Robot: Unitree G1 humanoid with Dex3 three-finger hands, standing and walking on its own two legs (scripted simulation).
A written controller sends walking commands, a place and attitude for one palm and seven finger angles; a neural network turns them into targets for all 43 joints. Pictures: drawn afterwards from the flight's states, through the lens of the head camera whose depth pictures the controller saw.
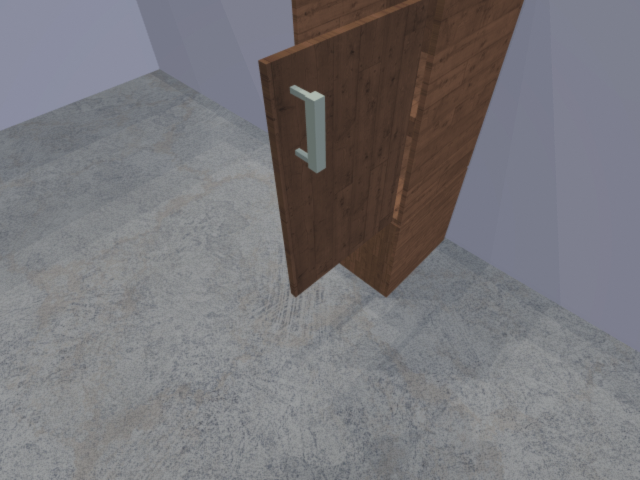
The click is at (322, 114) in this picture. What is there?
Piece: cupboard door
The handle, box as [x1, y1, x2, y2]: [290, 85, 325, 172]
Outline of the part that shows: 293,85 290,87 290,92 305,101 308,152 306,153 298,148 295,150 295,154 308,163 309,168 315,172 318,172 325,167 324,96 315,91 309,93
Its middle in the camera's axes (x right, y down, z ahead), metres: -0.02 -0.17 +0.62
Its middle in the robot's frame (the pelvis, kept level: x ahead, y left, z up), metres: +0.60 +0.05 +0.12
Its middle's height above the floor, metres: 0.91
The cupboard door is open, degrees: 88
